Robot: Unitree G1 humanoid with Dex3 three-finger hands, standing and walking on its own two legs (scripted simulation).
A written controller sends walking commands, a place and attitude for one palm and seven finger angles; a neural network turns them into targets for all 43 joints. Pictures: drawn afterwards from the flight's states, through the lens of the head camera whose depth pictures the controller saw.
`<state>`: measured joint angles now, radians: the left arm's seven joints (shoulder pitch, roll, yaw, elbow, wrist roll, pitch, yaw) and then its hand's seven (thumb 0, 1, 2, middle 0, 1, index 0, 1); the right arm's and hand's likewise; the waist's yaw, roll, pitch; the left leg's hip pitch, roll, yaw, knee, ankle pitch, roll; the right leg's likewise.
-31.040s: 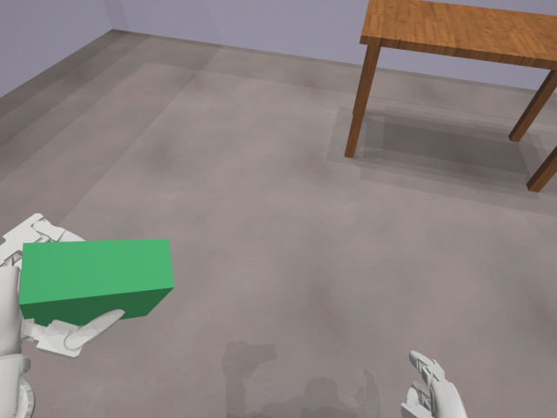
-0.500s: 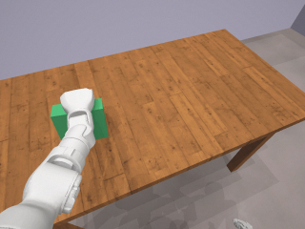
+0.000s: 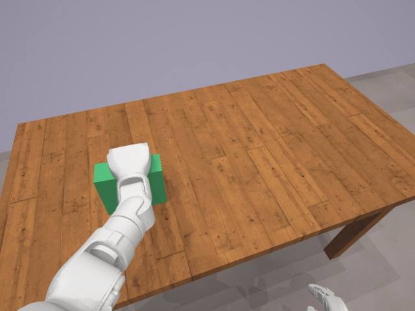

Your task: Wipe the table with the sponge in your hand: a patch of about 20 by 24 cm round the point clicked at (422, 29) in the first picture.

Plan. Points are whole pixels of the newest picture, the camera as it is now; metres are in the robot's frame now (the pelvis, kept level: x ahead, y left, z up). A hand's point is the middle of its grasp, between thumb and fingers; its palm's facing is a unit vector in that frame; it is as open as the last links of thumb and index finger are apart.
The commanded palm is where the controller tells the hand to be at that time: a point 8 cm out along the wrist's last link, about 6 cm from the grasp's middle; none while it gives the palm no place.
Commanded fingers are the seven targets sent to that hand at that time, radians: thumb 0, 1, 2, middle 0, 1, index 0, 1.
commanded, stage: wipe back along the third lane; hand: left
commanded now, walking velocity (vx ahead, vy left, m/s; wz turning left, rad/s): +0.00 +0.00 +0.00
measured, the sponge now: (134, 190) +0.38 +0.21 -0.03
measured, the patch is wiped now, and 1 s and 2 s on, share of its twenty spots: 1.00 1.00 1.00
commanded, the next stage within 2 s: none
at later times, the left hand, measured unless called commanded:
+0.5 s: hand (139, 197) +0.33 +0.17 +0.02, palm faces +0.01 -0.05 -1.00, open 9.8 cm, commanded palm +0.27 +0.16 +0.05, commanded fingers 0.00 0.10 1.30 -1.20 -1.60 -1.20 -1.60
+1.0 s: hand (139, 220) +0.28 +0.16 +0.02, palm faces +0.01 -0.07 -1.00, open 9.8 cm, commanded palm +0.22 +0.14 +0.05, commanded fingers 0.00 0.10 1.30 -1.20 -1.60 -1.20 -1.60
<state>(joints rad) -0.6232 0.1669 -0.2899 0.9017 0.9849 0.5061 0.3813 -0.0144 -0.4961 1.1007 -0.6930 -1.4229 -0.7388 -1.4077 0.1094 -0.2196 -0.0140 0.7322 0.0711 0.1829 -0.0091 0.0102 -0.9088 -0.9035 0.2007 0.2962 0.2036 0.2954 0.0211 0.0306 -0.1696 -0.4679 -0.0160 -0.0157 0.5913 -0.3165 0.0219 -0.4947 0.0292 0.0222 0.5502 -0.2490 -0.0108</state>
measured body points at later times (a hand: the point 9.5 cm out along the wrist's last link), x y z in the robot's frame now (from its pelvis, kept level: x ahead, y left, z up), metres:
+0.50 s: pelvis +0.02 +0.00 +0.00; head +0.01 -0.02 +0.45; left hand +0.33 +0.17 +0.08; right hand +0.23 -0.22 -0.09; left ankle -0.02 +0.10 -0.73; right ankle +0.01 -0.12 -0.73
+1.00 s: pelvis -0.01 -0.02 +0.00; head -0.02 -0.04 +0.45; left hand +0.28 +0.16 +0.07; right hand +0.22 -0.22 -0.08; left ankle -0.02 +0.10 -0.73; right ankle +0.01 -0.12 -0.73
